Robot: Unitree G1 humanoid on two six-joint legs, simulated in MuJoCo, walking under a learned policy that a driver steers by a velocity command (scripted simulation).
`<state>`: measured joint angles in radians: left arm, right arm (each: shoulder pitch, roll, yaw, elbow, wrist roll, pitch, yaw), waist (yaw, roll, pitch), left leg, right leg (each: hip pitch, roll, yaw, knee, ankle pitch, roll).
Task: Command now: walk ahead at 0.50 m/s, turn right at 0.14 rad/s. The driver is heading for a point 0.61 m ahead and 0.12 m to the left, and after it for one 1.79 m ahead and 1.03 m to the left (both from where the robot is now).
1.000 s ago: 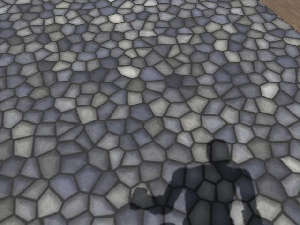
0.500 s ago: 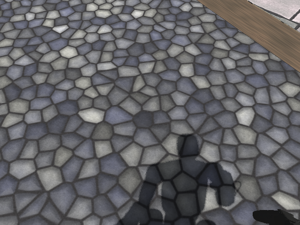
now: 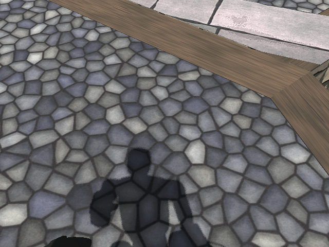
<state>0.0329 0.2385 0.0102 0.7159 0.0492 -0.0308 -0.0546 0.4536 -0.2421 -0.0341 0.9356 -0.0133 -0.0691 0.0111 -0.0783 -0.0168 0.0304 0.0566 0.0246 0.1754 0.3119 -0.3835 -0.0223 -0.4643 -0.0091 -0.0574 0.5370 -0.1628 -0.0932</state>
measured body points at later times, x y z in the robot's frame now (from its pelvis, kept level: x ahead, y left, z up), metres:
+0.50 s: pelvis +0.26 +0.00 +0.00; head +0.28 +0.00 +0.45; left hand +0.20 +0.25 -0.14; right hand +0.45 -0.23 -0.10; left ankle +0.41 +0.10 -0.71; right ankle +0.11 -0.09 -0.73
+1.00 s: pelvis +0.38 +0.01 +0.01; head +0.39 +0.01 +0.46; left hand +0.43 +0.25 -0.14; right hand +0.42 -0.22 -0.14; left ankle +0.41 +0.09 -0.73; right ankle +0.40 -0.11 -0.73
